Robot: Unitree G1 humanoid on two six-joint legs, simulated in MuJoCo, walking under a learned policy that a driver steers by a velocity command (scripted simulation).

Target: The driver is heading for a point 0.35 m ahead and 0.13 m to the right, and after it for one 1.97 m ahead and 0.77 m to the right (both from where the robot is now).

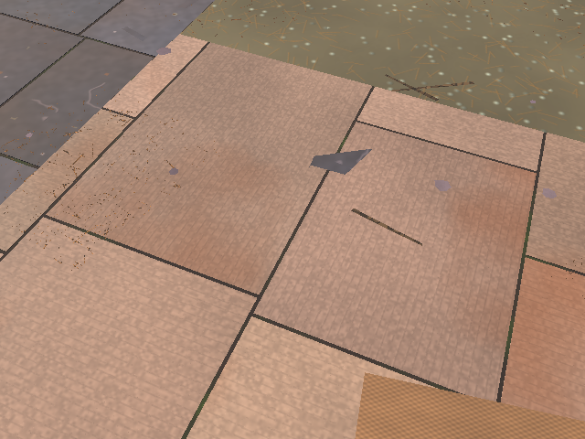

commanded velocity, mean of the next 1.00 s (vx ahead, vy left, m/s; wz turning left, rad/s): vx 0.24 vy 0.00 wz -0.50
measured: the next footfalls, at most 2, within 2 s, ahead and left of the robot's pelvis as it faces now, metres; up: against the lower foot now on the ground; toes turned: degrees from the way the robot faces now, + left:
right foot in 0.32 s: +0.33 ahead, -0.10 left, +0.00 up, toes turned -14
left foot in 0.88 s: +0.46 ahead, +0.04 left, +0.00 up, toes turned -34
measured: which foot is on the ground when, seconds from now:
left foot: down 0.00-0.32, up 0.34-0.86, down 0.88-1.00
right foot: up 0.00-0.30, down 0.32-0.88, up 0.90-1.00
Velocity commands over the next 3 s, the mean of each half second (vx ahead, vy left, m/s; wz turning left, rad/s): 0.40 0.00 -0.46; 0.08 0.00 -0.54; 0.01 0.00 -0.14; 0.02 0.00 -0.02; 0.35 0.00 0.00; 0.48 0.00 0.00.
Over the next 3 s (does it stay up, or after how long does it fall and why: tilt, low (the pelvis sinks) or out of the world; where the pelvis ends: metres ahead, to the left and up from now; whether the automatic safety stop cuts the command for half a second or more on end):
stays up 0.75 -0.27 0.00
